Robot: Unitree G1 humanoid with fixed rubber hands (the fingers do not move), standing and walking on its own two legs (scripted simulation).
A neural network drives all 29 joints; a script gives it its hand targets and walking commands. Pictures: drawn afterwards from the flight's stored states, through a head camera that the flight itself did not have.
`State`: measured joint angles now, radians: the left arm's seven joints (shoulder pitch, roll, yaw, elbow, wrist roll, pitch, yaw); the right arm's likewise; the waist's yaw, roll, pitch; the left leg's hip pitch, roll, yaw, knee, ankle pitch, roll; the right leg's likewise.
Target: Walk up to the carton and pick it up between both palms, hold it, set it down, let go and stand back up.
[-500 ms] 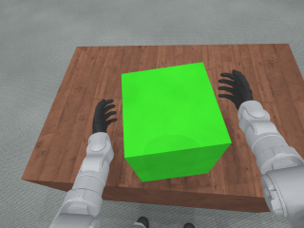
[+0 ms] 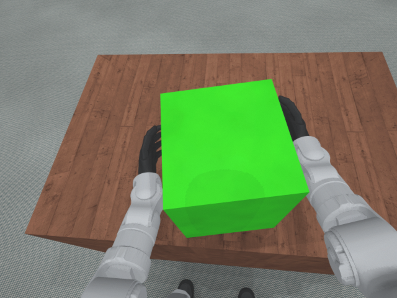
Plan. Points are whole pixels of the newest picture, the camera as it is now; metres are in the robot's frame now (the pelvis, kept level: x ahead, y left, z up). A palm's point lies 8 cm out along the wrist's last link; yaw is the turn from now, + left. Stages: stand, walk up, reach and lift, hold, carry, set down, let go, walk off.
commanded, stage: reach and lift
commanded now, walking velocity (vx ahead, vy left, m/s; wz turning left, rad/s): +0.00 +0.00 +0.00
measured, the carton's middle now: (223, 168) +0.38 +0.04 +0.00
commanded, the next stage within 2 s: none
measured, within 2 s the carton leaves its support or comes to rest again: leaves its support in 1.96 s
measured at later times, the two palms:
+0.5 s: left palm (152, 167) +0.36 +0.19 +0.00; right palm (292, 134) +0.46 -0.09 +0.02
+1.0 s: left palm (152, 168) +0.36 +0.19 +0.00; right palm (291, 136) +0.46 -0.09 +0.01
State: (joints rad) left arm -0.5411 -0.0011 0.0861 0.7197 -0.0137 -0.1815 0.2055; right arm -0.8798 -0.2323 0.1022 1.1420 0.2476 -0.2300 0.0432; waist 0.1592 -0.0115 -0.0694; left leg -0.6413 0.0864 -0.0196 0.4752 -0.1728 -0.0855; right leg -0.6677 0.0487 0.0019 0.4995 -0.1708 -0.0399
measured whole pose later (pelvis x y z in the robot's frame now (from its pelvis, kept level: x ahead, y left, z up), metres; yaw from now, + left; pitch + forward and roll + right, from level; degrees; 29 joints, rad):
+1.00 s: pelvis +0.00 +0.00 +0.00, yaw +0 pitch +20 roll +0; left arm -0.56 -0.11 0.27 0.80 0.13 -0.32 0.22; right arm -0.88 -0.13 -0.21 1.23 -0.11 -0.39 -0.02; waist 0.16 -0.01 -0.07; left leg -0.64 0.09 -0.02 0.48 -0.17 -0.08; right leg -0.67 0.05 0.00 0.50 -0.17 -0.04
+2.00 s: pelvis -0.01 +0.00 +0.00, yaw +1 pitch +19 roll +0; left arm -0.48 -0.13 0.27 0.81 0.05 -0.38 0.22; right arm -0.86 -0.12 -0.11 1.28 -0.11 -0.45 -0.07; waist 0.16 -0.01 -0.12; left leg -0.65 0.08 -0.03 0.48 -0.16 -0.09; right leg -0.67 0.05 -0.01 0.50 -0.16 -0.04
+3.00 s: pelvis -0.02 +0.02 +0.01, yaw +2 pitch +8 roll +0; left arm -0.60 -0.08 0.26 0.68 0.03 0.16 0.17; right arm -0.86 -0.12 -0.05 1.02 -0.04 0.10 -0.15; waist 0.08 0.00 -0.22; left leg -0.47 0.05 -0.04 0.48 -0.16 -0.06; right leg -0.48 0.01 -0.02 0.50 -0.17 -0.01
